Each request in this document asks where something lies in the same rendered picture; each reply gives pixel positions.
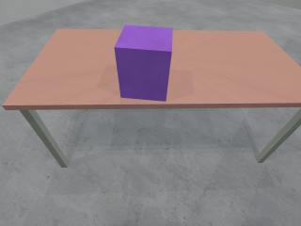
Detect table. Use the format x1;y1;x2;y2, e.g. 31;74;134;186
2;28;301;168

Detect carton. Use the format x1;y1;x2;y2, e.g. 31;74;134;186
114;24;173;102

